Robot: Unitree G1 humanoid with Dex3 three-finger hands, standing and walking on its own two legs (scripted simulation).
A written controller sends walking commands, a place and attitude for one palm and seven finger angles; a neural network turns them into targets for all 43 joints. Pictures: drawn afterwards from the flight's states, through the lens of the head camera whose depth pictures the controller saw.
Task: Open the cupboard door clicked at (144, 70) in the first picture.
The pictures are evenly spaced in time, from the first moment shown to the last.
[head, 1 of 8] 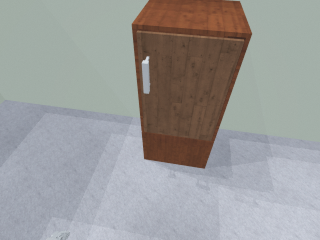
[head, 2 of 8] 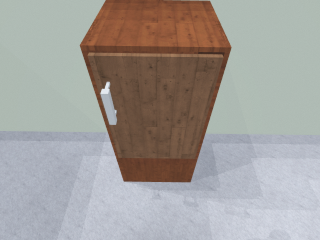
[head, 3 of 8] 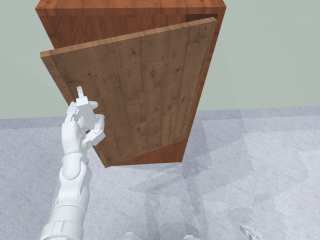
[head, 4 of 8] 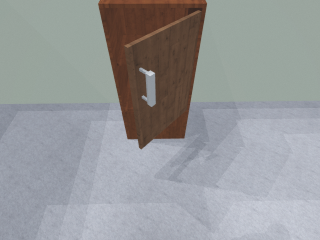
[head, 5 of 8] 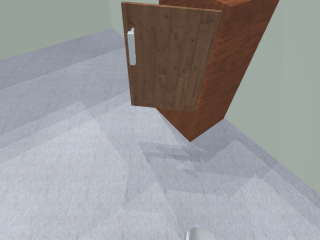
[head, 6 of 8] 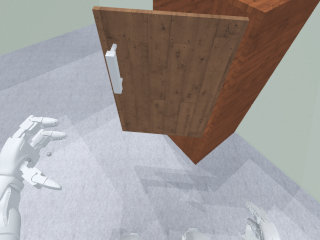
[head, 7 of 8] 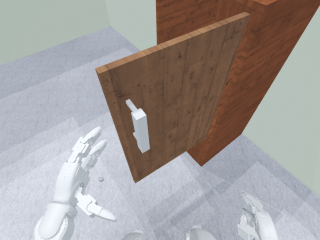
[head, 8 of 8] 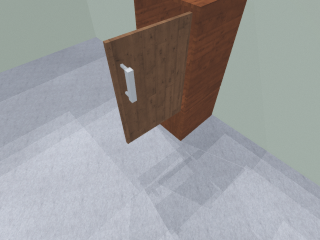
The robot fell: no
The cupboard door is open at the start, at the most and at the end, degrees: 0 86 86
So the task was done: yes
